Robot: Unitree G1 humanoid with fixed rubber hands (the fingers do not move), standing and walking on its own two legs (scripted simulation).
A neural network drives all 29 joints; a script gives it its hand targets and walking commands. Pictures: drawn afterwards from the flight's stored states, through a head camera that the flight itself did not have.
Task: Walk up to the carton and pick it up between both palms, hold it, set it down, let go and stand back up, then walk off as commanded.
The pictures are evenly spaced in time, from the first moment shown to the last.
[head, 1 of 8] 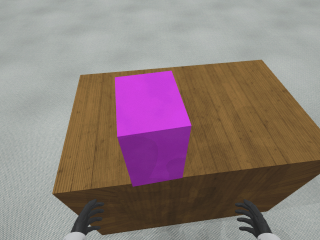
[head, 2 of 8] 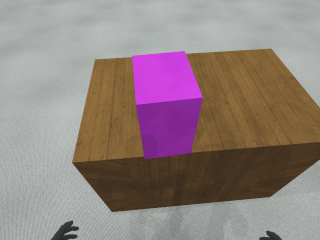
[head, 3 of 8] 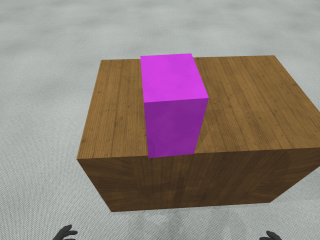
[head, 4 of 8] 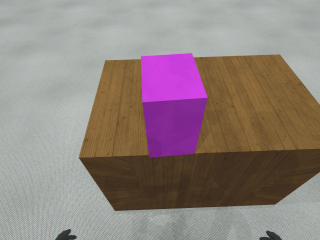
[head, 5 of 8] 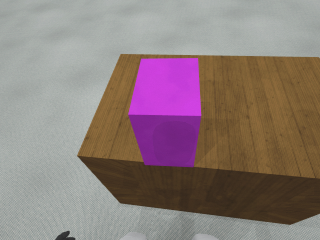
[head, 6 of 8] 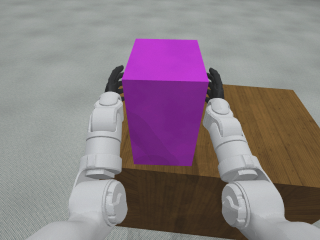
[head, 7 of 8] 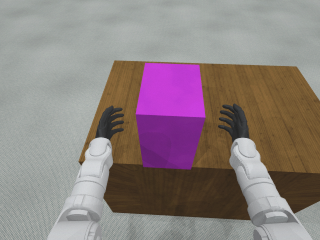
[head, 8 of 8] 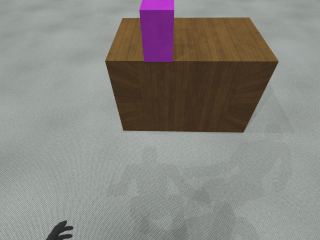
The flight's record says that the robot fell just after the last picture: no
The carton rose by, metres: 0.19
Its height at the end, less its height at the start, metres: +0.00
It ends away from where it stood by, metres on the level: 0.02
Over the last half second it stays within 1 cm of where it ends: yes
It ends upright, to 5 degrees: yes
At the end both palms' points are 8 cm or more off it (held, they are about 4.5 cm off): yes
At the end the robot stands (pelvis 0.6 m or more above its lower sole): yes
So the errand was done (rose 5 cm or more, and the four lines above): yes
